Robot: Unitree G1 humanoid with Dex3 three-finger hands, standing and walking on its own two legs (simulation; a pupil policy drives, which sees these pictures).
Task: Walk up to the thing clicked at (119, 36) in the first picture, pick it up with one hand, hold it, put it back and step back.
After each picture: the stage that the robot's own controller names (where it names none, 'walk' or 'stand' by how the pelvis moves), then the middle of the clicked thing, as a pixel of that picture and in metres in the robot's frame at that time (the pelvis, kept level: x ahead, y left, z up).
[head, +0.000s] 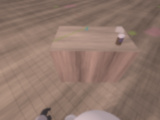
stand; (119, 39) +0.88 -0.29 +0.00
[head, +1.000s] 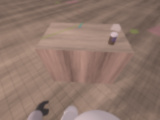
rise first; (112, 38) +0.80 -0.18 +0.03
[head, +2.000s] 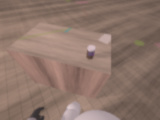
rise first; (90, 52) +0.57 +0.07 +0.02
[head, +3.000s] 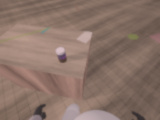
stand; (61, 55) +0.46 +0.26 +0.04
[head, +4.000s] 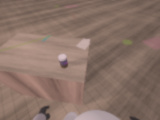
stand; (63, 61) +0.47 +0.24 +0.00
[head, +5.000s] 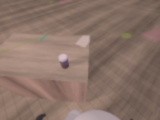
stand; (64, 61) +0.44 +0.23 +0.01
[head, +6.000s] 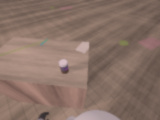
stand; (64, 66) +0.42 +0.22 -0.01
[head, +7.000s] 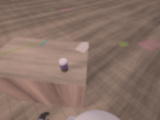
stand; (63, 65) +0.44 +0.23 -0.01
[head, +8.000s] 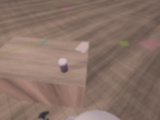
stand; (63, 65) +0.43 +0.23 -0.01
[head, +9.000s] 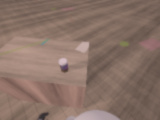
stand; (63, 65) +0.44 +0.23 -0.01
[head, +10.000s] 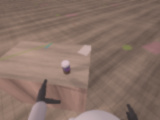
rise first; (66, 67) +0.43 +0.23 -0.01
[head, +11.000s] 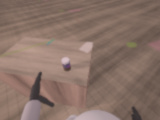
go down; (66, 64) +0.45 +0.24 -0.01
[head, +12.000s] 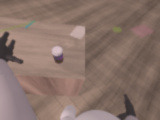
go down; (58, 55) +0.45 +0.21 +0.03
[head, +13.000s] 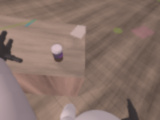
approach; (57, 53) +0.46 +0.22 +0.05
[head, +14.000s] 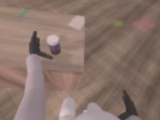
close in; (54, 45) +0.48 +0.23 +0.08
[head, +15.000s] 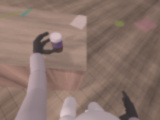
close; (57, 43) +0.50 +0.21 +0.09
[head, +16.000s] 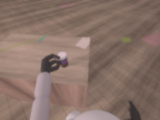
lift; (63, 60) +0.45 +0.23 +0.05
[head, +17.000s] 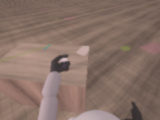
close; (64, 64) +0.48 +0.24 +0.01
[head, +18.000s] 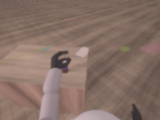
close; (64, 66) +0.46 +0.25 +0.00
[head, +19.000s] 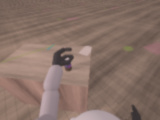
close; (67, 64) +0.49 +0.23 +0.00
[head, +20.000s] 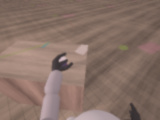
stand; (63, 63) +0.48 +0.25 +0.00
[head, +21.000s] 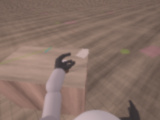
stand; (64, 66) +0.48 +0.25 +0.00
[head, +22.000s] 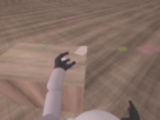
stand; (63, 64) +0.48 +0.25 +0.00
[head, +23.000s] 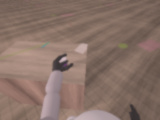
stand; (63, 63) +0.49 +0.25 +0.00
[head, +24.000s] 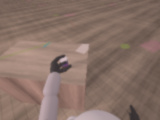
stand; (64, 63) +0.49 +0.25 +0.00
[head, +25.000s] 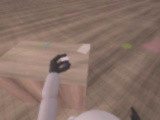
stand; (65, 63) +0.48 +0.24 +0.00
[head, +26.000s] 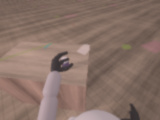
stand; (65, 63) +0.48 +0.24 +0.00
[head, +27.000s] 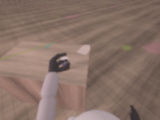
stand; (65, 63) +0.48 +0.24 +0.00
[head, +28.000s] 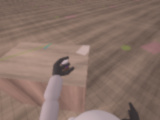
stand; (65, 64) +0.48 +0.25 +0.00
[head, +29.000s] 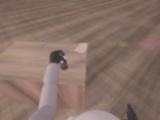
crouch; (63, 63) +0.48 +0.25 +0.00
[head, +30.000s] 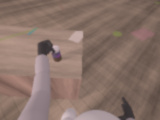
lower; (56, 53) +0.50 +0.25 +0.03
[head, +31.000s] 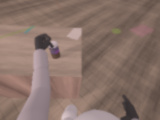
lower; (54, 50) +0.51 +0.24 +0.06
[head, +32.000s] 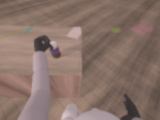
lower; (54, 50) +0.51 +0.24 +0.07
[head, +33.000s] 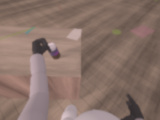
lower; (53, 51) +0.50 +0.26 +0.07
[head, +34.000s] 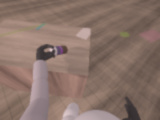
lower; (59, 50) +0.50 +0.25 +0.06
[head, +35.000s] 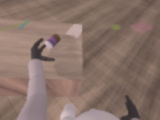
withdraw; (52, 41) +0.59 +0.27 +0.03
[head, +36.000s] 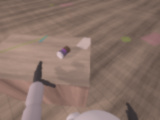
sink last; (63, 52) +0.57 +0.27 +0.01
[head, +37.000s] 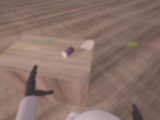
stand; (68, 52) +0.61 +0.28 -0.01
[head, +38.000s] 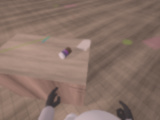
stand; (65, 52) +0.59 +0.27 -0.03
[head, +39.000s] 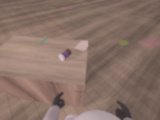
stand; (65, 54) +0.58 +0.26 -0.03
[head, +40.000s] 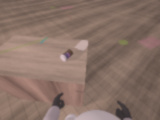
stand; (66, 55) +0.58 +0.24 -0.03
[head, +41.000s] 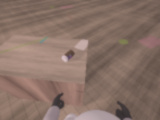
stand; (68, 55) +0.57 +0.23 -0.03
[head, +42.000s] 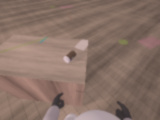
stand; (70, 56) +0.56 +0.21 -0.03
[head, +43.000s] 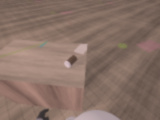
walk; (70, 61) +0.53 +0.19 -0.03
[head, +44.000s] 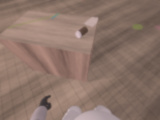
walk; (81, 32) +0.77 +0.13 +0.00
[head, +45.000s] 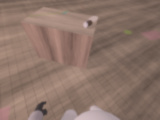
walk; (87, 23) +1.13 +0.08 -0.02
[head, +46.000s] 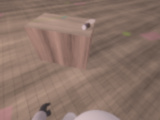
stand; (86, 26) +1.17 +0.11 -0.01
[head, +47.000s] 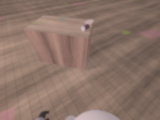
stand; (85, 27) +1.16 +0.12 -0.03
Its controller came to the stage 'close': yes
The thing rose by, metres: 0.01
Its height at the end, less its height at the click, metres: -0.02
